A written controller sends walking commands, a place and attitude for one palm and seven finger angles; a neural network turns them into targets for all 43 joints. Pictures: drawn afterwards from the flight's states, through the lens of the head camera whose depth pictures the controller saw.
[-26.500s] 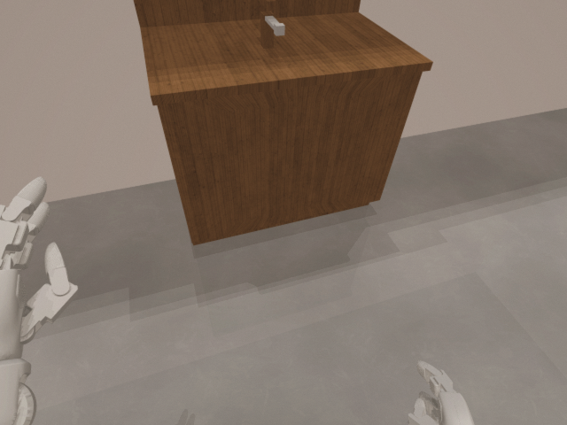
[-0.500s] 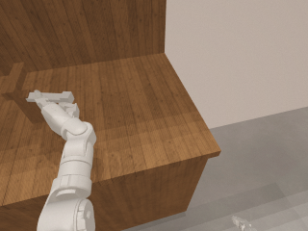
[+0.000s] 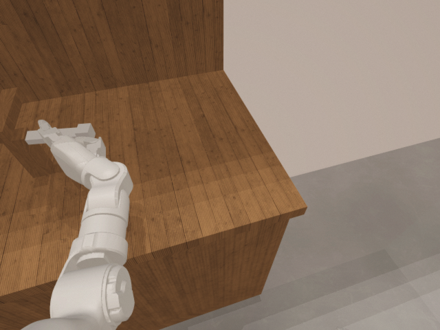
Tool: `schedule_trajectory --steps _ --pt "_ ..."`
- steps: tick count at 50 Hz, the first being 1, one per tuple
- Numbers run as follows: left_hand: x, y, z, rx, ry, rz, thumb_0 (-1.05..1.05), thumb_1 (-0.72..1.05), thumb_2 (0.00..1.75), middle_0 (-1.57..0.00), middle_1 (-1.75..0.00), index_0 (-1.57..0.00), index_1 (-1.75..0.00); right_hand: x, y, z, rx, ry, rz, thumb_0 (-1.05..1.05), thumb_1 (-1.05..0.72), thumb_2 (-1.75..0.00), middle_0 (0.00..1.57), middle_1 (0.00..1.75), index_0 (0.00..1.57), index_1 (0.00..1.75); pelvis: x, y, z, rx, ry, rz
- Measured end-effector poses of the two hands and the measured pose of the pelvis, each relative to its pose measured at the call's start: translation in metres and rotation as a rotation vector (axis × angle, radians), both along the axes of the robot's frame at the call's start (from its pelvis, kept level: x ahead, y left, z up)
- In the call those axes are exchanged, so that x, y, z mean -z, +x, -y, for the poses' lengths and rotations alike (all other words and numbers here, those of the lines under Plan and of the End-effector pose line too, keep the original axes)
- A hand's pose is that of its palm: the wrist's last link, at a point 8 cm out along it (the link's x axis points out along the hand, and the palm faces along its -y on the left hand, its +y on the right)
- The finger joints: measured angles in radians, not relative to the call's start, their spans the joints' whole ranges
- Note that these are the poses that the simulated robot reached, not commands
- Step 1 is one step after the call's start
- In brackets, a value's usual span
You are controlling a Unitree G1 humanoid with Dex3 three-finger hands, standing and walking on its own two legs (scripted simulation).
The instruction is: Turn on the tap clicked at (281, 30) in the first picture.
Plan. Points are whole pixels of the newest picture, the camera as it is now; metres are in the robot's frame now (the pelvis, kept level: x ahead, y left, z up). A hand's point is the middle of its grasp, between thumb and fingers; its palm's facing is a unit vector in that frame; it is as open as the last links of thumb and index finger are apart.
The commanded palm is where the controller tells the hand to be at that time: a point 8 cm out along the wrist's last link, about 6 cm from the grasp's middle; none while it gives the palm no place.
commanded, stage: lift the hand up off the lever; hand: left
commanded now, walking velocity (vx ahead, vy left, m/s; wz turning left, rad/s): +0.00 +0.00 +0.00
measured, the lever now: (85, 133) +0.46 +0.28 +0.12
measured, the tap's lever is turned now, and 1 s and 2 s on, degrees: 79 79 79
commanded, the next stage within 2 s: none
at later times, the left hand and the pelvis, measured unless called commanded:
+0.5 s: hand (92, 142) +0.41 +0.24 +0.14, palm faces +0.82 -0.57 -0.04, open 7.8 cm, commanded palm +0.36 +0.25 +0.14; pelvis +0.01 +0.00 +0.01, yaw +0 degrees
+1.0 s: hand (91, 134) +0.41 +0.23 +0.17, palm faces +0.80 -0.60 -0.04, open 7.8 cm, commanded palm +0.35 +0.24 +0.16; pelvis +0.01 +0.00 +0.01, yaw +0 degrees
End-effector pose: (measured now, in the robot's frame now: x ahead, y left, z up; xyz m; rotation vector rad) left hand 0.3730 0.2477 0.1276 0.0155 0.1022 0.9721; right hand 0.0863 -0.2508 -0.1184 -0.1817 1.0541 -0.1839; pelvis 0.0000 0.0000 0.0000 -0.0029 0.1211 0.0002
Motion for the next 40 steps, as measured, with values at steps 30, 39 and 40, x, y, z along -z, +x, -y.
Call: schedule_trajectory --steps 30,39,40 --pt "-0.019 -0.020 -0.004 0.008 -0.023 0.007 0.02 0.90 0.90 -0.16 -0.15 -0.15 -0.15 -0.021 0.058 -0.010 -0.055 0.006 0.146 0.01 -0.91 -0.90 0.20 0.30 0.20 0.30 -0.007 0.006 0.001 -0.003 0.004 0.057" --pt "-0.032 -0.022 0.000 0.027 -0.007 0.023 0.02 0.90 0.90 -0.15 -0.14 -0.15 -0.15 -0.021 0.065 -0.016 -0.067 0.022 0.154 0.01 -0.91 -0.90 0.20 0.30 0.20 0.30 -0.009 0.008 0.001 -0.006 0.006 0.074" --pt "-0.033 -0.022 0.000 0.030 -0.008 0.020 0.02 0.90 0.90 -0.15 -0.14 -0.15 -0.15 -0.021 0.066 -0.016 -0.068 0.023 0.155 0.01 -0.91 -0.90 0.20 0.30 0.20 0.30 -0.009 0.008 0.001 -0.006 0.006 0.075"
